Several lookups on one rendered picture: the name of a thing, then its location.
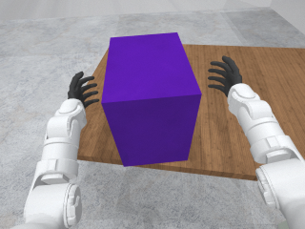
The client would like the robot left upper arm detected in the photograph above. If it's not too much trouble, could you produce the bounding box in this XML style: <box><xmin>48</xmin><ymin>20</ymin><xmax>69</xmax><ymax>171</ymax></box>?
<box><xmin>10</xmin><ymin>183</ymin><xmax>82</xmax><ymax>229</ymax></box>

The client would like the table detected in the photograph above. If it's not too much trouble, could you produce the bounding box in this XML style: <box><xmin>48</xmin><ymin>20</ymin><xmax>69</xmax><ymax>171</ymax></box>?
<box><xmin>77</xmin><ymin>44</ymin><xmax>305</xmax><ymax>229</ymax></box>

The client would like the robot right forearm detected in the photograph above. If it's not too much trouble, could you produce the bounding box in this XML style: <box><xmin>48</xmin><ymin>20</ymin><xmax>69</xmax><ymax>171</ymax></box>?
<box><xmin>227</xmin><ymin>83</ymin><xmax>305</xmax><ymax>166</ymax></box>

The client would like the robot left forearm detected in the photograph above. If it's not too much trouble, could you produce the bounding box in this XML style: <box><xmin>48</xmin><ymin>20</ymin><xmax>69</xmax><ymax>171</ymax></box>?
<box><xmin>23</xmin><ymin>98</ymin><xmax>87</xmax><ymax>223</ymax></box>

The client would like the carton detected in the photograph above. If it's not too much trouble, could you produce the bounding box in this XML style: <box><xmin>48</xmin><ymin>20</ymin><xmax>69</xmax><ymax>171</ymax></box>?
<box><xmin>101</xmin><ymin>32</ymin><xmax>202</xmax><ymax>167</ymax></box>

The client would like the right robot hand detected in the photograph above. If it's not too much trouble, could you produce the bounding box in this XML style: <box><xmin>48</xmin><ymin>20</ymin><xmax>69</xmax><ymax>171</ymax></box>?
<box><xmin>208</xmin><ymin>55</ymin><xmax>242</xmax><ymax>97</ymax></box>

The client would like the left robot hand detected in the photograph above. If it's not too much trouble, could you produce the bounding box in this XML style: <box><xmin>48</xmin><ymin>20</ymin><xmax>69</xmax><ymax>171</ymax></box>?
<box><xmin>68</xmin><ymin>72</ymin><xmax>99</xmax><ymax>109</ymax></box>

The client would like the robot right upper arm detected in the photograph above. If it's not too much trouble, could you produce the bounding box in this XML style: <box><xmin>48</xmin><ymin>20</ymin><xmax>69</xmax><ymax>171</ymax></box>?
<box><xmin>255</xmin><ymin>157</ymin><xmax>305</xmax><ymax>229</ymax></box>

